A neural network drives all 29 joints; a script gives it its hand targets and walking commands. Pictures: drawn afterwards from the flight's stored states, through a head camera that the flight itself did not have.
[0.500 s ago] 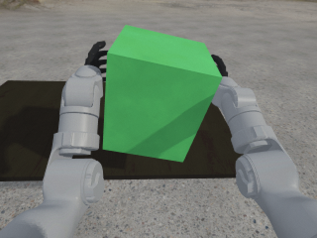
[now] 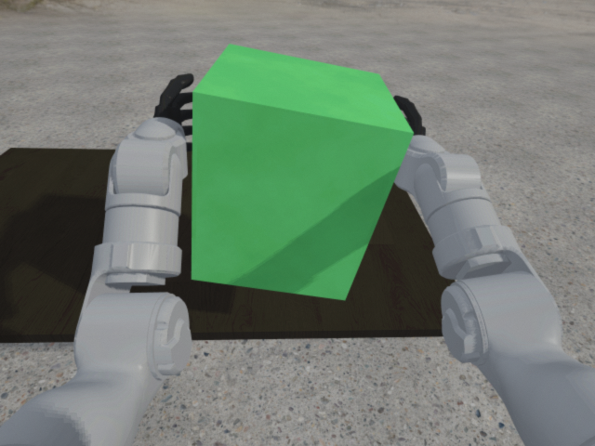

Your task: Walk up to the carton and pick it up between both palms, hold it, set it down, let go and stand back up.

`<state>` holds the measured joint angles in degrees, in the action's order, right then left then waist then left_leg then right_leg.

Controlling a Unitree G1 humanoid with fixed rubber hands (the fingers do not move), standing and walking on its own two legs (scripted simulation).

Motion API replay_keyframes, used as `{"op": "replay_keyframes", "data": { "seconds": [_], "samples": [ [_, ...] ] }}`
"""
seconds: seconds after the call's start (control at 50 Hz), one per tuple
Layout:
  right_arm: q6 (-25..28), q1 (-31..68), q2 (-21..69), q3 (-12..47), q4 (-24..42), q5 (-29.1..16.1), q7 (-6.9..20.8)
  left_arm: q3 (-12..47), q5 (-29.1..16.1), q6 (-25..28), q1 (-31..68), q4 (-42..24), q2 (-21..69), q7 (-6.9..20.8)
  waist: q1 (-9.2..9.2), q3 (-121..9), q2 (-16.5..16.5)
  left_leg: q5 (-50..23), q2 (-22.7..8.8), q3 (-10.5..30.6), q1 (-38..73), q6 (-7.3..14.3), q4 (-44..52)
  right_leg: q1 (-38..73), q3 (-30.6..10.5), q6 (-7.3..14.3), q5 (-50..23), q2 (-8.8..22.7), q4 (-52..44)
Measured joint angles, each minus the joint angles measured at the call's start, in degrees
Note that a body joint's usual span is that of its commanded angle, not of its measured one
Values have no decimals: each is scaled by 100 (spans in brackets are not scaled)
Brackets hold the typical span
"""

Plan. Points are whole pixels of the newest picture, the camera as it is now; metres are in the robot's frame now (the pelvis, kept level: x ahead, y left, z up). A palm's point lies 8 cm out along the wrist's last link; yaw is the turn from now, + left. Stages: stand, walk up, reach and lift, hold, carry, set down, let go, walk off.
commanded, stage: reach and lift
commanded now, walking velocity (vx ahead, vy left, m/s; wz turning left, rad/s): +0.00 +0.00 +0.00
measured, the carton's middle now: (287, 173) +0.40 +0.01 +0.24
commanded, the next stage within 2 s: hold in 0.28 s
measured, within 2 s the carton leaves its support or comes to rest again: neither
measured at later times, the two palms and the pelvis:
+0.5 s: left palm (154, 115) +0.36 +0.16 +0.33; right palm (414, 132) +0.37 -0.14 +0.31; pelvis -0.01 +0.00 +0.00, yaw +0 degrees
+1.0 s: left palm (155, 118) +0.36 +0.16 +0.33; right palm (414, 134) +0.37 -0.14 +0.31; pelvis -0.01 +0.00 +0.00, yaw +0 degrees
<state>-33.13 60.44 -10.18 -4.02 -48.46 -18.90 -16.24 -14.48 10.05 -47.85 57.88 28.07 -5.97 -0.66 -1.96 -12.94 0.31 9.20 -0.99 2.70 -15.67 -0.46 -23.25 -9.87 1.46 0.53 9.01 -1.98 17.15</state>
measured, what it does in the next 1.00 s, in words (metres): stands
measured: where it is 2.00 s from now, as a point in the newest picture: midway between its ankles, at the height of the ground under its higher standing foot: outside the picture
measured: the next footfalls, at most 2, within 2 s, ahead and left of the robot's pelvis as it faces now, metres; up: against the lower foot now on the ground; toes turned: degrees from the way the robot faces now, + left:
none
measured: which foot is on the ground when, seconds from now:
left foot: down 0.00-1.00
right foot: down 0.00-1.00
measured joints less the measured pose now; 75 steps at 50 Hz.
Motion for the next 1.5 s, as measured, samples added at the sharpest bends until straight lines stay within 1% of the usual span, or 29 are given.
{"op": "replay_keyframes", "data": {
  "seconds": [0.08,0.18,0.34,0.4,0.56,1.08,1.5],
  "samples": [
    [-143,0,-11,0,112,-131,-121,0,-88,-41,-57,-33,-16,-3,-2,0,0,0,0,0,14,0,0,23,0,0,-14,0,-20],
    [-255,2,-46,54,376,-244,-205,0,-172,-141,-107,-315,-30,-41,-3,-48,0,-7,0,1,22,0,0,33,0,0,-28,0,-24],
    [-325,31,-57,54,358,-263,-152,0,-106,-424,128,-321,-69,-70,-3,-110,0,-34,0,1,35,0,0,32,0,0,-38,0,5],
    [-327,116,-74,54,254,-263,-107,0,-33,-483,187,-321,-69,-60,-3,-109,0,-40,0,1,35,0,0,32,0,0,-45,0,7],
    [-333,304,-119,54,106,-263,-79,-5,11,-460,212,-322,-75,-29,0,-109,0,-37,0,1,36,0,0,32,0,0,-36,0,8],
    [-561,306,-122,54,124,-265,-82,-5,-13,-637,207,-321,-83,-29,-2,-113,0,-40,0,1,36,0,0,33,0,0,-44,-1,8],
    [-623,312,-133,54,175,-265,-95,-5,-42,-637,225,-322,-91,-45,-3,-122,0,-43,0,1,36,0,0,33,0,0,-44,-1,8]
  ]
}}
